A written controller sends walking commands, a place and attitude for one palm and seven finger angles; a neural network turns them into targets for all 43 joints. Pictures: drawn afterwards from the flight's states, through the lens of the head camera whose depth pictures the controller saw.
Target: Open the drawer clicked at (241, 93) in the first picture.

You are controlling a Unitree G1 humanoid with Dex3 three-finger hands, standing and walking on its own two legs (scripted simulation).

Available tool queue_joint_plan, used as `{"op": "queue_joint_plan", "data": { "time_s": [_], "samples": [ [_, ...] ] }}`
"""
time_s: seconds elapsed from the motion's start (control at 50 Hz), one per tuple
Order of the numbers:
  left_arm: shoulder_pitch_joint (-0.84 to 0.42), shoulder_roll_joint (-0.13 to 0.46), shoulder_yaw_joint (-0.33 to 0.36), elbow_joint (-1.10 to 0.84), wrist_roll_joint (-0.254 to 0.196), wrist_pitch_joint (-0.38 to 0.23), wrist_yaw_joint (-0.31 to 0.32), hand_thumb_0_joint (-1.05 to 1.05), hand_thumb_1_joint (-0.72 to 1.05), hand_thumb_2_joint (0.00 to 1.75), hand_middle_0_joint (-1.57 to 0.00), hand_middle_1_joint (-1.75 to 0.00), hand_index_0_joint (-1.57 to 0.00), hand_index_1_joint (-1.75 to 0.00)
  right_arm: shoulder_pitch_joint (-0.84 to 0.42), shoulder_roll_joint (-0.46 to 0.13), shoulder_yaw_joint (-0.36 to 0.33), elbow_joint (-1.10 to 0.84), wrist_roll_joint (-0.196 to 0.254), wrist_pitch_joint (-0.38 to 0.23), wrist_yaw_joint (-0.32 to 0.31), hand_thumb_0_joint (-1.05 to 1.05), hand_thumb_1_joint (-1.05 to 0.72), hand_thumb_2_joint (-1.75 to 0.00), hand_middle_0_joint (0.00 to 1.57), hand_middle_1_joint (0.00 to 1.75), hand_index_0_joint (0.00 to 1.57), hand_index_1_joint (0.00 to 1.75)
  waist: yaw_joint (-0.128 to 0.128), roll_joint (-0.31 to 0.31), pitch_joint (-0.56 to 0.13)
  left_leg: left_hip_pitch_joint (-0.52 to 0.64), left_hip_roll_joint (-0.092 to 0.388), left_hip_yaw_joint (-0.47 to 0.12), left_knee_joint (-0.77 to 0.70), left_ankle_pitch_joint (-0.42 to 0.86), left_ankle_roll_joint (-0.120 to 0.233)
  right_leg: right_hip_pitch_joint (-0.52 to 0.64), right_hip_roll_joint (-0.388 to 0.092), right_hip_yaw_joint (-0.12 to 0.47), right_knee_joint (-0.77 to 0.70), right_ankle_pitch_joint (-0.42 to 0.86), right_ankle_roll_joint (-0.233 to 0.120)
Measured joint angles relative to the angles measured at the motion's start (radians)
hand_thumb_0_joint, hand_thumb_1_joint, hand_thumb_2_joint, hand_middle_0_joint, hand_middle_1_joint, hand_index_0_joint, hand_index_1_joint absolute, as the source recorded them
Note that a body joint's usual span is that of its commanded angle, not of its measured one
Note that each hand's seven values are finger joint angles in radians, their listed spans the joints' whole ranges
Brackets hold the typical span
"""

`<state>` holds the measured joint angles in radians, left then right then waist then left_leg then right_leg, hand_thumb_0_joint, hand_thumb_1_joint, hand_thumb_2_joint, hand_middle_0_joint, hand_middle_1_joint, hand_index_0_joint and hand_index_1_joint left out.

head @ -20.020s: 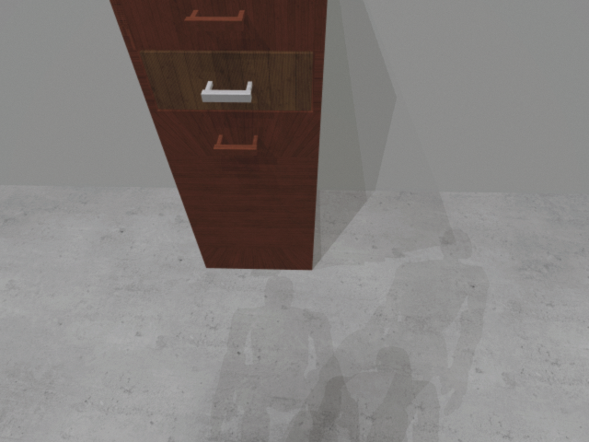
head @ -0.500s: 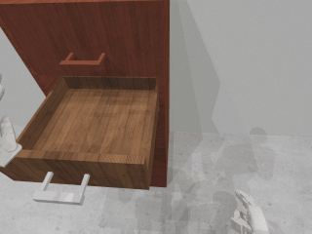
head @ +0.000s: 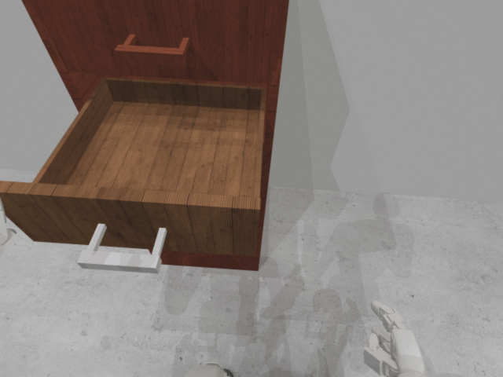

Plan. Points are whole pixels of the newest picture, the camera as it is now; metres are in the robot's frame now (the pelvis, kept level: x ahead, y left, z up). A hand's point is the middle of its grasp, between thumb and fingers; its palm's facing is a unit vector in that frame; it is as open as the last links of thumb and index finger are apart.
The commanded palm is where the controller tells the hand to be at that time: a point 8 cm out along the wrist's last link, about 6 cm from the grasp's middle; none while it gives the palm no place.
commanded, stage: step back with the hand held close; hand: left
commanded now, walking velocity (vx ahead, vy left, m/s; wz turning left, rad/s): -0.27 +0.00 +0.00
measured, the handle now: (125, 247) +0.28 +0.21 +0.06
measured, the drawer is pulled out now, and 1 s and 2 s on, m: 0.30 0.30 0.30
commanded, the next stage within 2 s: stop stepping back and stand still in 0.44 s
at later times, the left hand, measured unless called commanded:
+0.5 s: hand out of the picture +0.12 +0.22 +0.24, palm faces +0.29 -0.79 -0.54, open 7.5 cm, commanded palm +0.04 +0.28 +0.25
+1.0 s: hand out of the picture +0.00 +0.24 +0.25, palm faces +0.45 -0.78 -0.42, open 7.4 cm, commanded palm -0.05 +0.29 +0.25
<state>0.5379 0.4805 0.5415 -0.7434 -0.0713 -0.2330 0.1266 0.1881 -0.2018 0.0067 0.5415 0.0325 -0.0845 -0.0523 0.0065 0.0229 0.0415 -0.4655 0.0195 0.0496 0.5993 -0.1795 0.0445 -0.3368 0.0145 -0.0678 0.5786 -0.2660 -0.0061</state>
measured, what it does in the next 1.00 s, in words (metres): walks backwards: right foot, then left foot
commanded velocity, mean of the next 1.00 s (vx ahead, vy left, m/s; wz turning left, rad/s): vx -0.09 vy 0.00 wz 0.02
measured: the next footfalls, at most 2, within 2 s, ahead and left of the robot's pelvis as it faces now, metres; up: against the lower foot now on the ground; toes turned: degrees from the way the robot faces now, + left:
right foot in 0.46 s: -0.16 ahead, -0.09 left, +0.00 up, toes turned +5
left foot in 0.66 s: -0.05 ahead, +0.11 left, +0.00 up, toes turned -2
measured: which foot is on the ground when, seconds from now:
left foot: down 0.00-0.48, up 0.50-0.64, down 0.66-1.00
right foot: down 0.00-0.16, up 0.18-0.44, down 0.46-1.00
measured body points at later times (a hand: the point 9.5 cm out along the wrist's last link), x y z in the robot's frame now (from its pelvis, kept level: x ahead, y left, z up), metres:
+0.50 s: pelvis -0.10 +0.01 +0.00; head -0.04 +0.03 +0.45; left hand +0.10 +0.26 +0.27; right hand +0.08 -0.21 -0.08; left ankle +0.06 +0.10 -0.72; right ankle -0.15 -0.12 -0.73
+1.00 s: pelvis -0.19 +0.02 +0.00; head -0.20 +0.03 +0.45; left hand -0.03 +0.28 +0.27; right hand -0.03 -0.23 -0.07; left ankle -0.10 +0.11 -0.72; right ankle -0.15 -0.12 -0.73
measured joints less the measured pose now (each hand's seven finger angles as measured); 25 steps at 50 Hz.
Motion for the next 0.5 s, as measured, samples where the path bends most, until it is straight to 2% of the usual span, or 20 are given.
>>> {"op": "queue_joint_plan", "data": {
  "time_s": [0.08,0.12,0.16,0.22,0.26,0.3,0.36,0.42,0.46,0.5],
  "samples": [
    [-0.019,-0.037,-0.037,-0.015,0.006,0.000,0.011,0.01,0.88,0.90,-0.22,-0.30,-0.21,-0.30,0.001,0.000,0.003,0.028,-0.006,-0.005,0.007,0.02,-0.90,-0.90,0.20,0.30,0.21,0.30,0.002,-0.007,0.002,-0.033,-0.013,-0.019,0.109,-0.148,-0.032,-0.010,-0.007,-0.001,0.006,0.013,0.000],
    [-0.024,-0.047,-0.052,-0.028,0.010,0.005,0.015,0.01,0.88,0.90,-0.22,-0.30,-0.21,-0.30,0.005,-0.002,0.003,0.048,-0.011,-0.001,0.008,0.02,-0.90,-0.90,0.20,0.30,0.21,0.30,-0.001,-0.019,-0.004,0.008,-0.018,-0.034,0.110,-0.163,-0.037,-0.014,-0.013,0.005,0.017,0.013,0.007],
    [-0.042,-0.043,-0.053,-0.036,0.015,0.005,0.017,0.01,0.88,0.90,-0.22,-0.30,-0.21,-0.30,0.010,-0.005,0.000,0.051,-0.015,0.001,0.003,0.02,-0.90,-0.90,0.20,0.30,0.21,0.30,-0.013,-0.026,-0.002,0.024,-0.019,-0.037,0.056,-0.044,-0.015,-0.024,-0.020,-0.001,0.028,0.012,0.018],
    [-0.060,-0.018,-0.015,-0.023,0.017,-0.007,0.020,0.01,0.88,0.90,-0.22,-0.30,-0.21,-0.30,0.004,0.008,-0.004,0.047,-0.024,-0.008,0.000,0.02,-0.90,-0.90,0.20,0.30,0.21,0.30,-0.009,-0.040,0.013,0.016,-0.015,-0.017,0.042,-0.017,0.016,-0.068,-0.009,0.034,0.152,-0.132,0.018],
    [-0.064,-0.006,0.008,-0.021,0.013,-0.013,0.024,0.01,0.88,0.90,-0.22,-0.30,-0.21,-0.30,0.001,0.020,-0.005,0.043,-0.033,-0.026,0.008,0.02,-0.90,-0.90,0.20,0.30,0.21,0.30,-0.012,-0.034,0.017,0.012,-0.004,-0.017,0.013,0.000,0.021,-0.084,0.010,0.050,0.255,-0.196,0.018],
    [-0.059,0.002,0.019,-0.030,0.008,-0.018,0.024,0.01,0.88,0.90,-0.22,-0.30,-0.21,-0.30,-0.004,0.028,-0.001,0.045,-0.036,-0.041,0.021,0.02,-0.90,-0.90,0.20,0.30,0.21,0.30,-0.010,-0.030,0.019,0.008,0.011,-0.012,-0.020,0.029,0.019,-0.070,0.015,0.048,0.280,-0.218,0.023],
    [-0.047,0.007,0.015,-0.052,0.001,-0.026,0.013,0.01,0.88,0.90,-0.21,-0.30,-0.21,-0.30,-0.016,0.034,0.008,0.050,-0.037,-0.054,0.036,0.02,-0.90,-0.90,0.20,0.30,0.21,0.30,-0.005,-0.026,0.016,-0.005,0.031,-0.001,-0.060,0.071,0.014,-0.016,0.013,0.037,0.216,-0.226,0.027],
    [-0.041,0.026,0.014,-0.064,-0.007,-0.034,-0.003,0.01,0.88,0.90,-0.21,-0.30,-0.21,-0.30,-0.033,0.034,0.017,0.047,-0.039,-0.058,0.041,0.02,-0.90,-0.90,0.20,0.30,0.21,0.30,-0.008,-0.023,0.014,-0.034,0.039,0.004,-0.088,0.114,0.008,0.059,0.011,0.028,0.083,-0.206,0.020],
    [-0.039,0.049,0.024,-0.066,-0.018,-0.040,-0.015,0.01,0.88,0.90,-0.21,-0.30,-0.21,-0.30,-0.046,0.032,0.020,0.041,-0.038,-0.057,0.041,0.02,-0.90,-0.90,0.20,0.30,0.21,0.30,-0.009,-0.025,0.016,-0.061,0.037,0.007,-0.097,0.143,0.002,0.120,0.008,0.016,-0.040,-0.149,0.007],
    [-0.041,0.051,0.023,-0.061,-0.023,-0.052,-0.032,0.01,0.88,0.90,-0.22,-0.30,-0.21,-0.30,-0.068,0.017,0.015,0.046,-0.032,-0.047,0.038,0.01,-0.90,-0.90,0.20,0.30,0.21,0.30,-0.018,0.016,0.043,-0.083,0.055,-0.019,-0.077,0.133,-0.011,0.135,0.032,-0.007,-0.098,-0.041,0.008]
  ]
}}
